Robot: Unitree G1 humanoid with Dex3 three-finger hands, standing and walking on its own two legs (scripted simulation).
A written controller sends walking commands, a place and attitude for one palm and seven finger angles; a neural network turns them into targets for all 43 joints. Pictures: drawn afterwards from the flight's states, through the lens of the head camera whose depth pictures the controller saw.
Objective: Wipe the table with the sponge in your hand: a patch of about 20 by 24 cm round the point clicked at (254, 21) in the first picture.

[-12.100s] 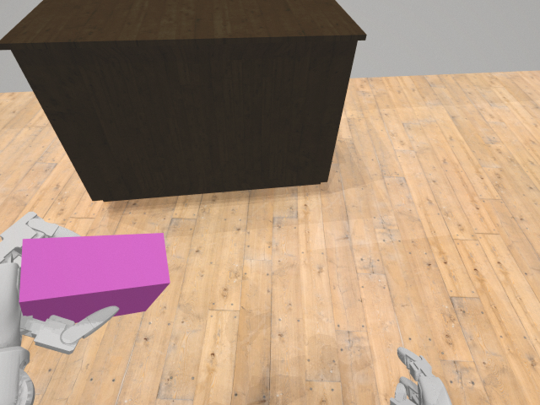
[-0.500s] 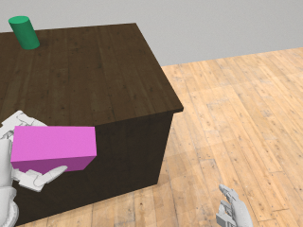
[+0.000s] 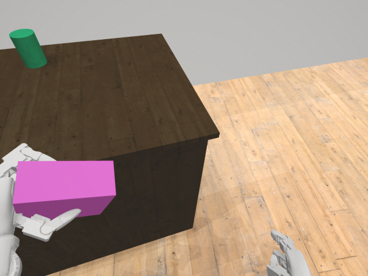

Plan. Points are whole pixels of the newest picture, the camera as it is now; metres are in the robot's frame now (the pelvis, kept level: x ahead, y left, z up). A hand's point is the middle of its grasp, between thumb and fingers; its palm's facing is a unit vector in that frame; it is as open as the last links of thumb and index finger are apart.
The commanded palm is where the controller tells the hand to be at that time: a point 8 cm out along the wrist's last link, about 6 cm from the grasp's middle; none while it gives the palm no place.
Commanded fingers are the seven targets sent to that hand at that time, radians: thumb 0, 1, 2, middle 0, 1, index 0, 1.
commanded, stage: shuffle to correct the standing spot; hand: left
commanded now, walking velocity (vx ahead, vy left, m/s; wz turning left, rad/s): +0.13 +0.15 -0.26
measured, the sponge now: (80, 191) +0.23 +0.21 +0.12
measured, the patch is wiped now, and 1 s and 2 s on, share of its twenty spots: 0.00 0.00 0.00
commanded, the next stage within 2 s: come to a stop and stand still in 0.86 s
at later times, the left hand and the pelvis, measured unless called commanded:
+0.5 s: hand (52, 161) +0.26 +0.26 +0.15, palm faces +0.36 -0.83 -0.44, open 10.3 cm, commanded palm +0.21 +0.30 +0.17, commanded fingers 0.00 0.10 1.30 -1.20 -1.60 -1.20 -1.60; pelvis +0.04 +0.02 -0.02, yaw -2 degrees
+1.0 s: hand (40, 139) +0.30 +0.30 +0.16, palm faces +0.36 -0.83 -0.44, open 10.3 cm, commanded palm +0.25 +0.35 +0.17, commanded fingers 0.00 0.10 1.30 -1.20 -1.60 -1.20 -1.60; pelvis +0.08 +0.07 -0.02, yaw -2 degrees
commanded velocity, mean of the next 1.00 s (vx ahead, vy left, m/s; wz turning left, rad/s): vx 0.10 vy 0.14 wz -0.04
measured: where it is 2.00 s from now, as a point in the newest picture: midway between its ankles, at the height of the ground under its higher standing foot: outside the picture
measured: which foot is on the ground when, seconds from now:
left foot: down 0.00-0.66, up 0.68-0.92, down 0.94-1.00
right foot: down 0.00-0.42, up 0.44-0.64, down 0.66-1.00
